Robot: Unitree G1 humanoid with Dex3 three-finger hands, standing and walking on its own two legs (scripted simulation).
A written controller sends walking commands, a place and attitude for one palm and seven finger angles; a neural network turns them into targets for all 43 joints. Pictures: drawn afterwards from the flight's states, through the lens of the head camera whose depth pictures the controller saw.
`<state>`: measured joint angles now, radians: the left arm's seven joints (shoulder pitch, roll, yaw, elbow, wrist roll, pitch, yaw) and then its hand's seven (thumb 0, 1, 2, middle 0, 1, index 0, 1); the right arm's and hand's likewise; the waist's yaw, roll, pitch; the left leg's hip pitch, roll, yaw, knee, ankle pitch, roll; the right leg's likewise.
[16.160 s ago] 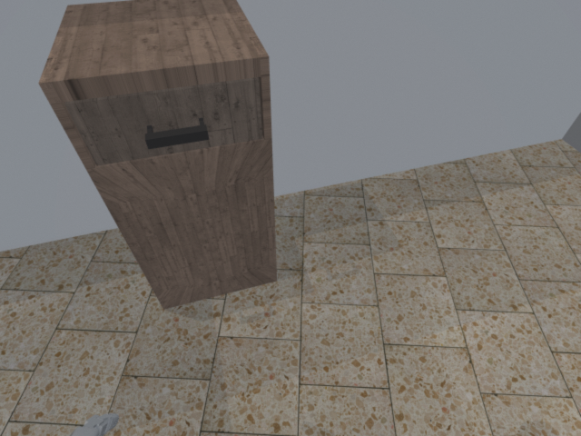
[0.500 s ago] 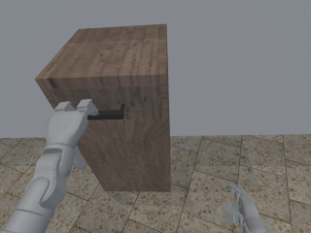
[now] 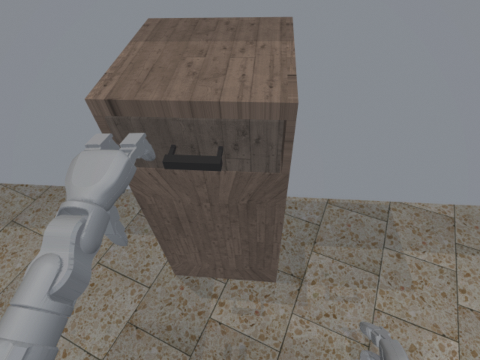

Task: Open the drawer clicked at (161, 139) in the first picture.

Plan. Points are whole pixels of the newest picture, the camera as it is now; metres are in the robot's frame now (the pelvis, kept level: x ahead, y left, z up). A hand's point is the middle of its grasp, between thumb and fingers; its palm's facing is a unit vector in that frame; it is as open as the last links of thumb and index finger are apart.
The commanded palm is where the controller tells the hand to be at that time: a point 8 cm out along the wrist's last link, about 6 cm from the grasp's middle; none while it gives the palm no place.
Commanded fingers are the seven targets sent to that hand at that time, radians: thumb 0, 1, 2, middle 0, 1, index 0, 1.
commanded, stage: move the hooked fingers above the handle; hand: left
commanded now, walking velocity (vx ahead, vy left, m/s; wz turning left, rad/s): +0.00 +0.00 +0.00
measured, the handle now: (194, 156) +0.52 +0.20 +0.01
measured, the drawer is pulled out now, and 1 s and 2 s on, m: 0.00 0.00 0.00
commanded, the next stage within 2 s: none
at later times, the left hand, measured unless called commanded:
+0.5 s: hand (143, 179) +0.35 +0.23 +0.11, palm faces +0.07 -0.04 -1.00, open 13.9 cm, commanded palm +0.32 +0.22 +0.16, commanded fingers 0.00 -0.50 0.30 -0.30 -1.20 -0.30 -1.20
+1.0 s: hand (164, 177) +0.39 +0.21 +0.08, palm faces -0.04 -0.03 -1.00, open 13.9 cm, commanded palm +0.38 +0.21 +0.15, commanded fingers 0.00 -0.50 0.30 -0.30 -1.20 -0.30 -1.20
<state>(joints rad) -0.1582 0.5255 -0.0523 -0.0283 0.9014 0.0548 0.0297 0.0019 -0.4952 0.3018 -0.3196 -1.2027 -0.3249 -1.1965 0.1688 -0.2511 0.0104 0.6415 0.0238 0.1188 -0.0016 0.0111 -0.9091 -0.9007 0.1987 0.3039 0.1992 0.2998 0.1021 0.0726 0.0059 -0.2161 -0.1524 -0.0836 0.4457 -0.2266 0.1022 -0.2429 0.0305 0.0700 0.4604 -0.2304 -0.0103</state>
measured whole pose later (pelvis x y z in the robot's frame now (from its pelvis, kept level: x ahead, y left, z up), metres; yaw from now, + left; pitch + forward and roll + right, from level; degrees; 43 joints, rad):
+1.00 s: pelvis +0.02 -0.06 -0.01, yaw +0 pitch +7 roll +0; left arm -0.40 0.55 -0.06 0.42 0.92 0.00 0.02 0.00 -0.49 0.30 -0.32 -1.20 -0.32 -1.20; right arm 0.19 -0.28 -0.02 0.62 0.04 0.15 -0.06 0.01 -0.91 -0.90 0.20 0.30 0.20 0.30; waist 0.04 0.06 -0.06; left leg -0.36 -0.10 -0.11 0.55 -0.30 0.04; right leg -0.38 0.09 0.03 0.55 -0.28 -0.07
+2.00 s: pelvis +0.02 -0.03 -0.01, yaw +0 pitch +10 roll -1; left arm -0.58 0.50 -0.10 0.68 1.00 -0.07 0.12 0.00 -0.49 0.30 -0.33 -1.21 -0.32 -1.20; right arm 0.30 -0.25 -0.04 0.64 0.04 0.16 -0.05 0.01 -0.91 -0.90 0.20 0.30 0.20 0.30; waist 0.00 0.05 -0.10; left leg -0.45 -0.11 -0.09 0.60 -0.32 0.07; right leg -0.46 0.08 0.05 0.59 -0.30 -0.04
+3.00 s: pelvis +0.02 -0.04 -0.02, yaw -1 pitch +12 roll +0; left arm -0.67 0.51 -0.04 0.74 1.03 -0.13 0.19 0.00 -0.49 0.30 -0.33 -1.21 -0.33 -1.20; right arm 0.25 -0.25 -0.03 0.63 0.03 0.15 -0.07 0.01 -0.91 -0.90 0.20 0.30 0.20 0.30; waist -0.03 0.04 -0.11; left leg -0.50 -0.10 -0.07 0.63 -0.34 0.06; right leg -0.53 0.09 0.06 0.63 -0.31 -0.06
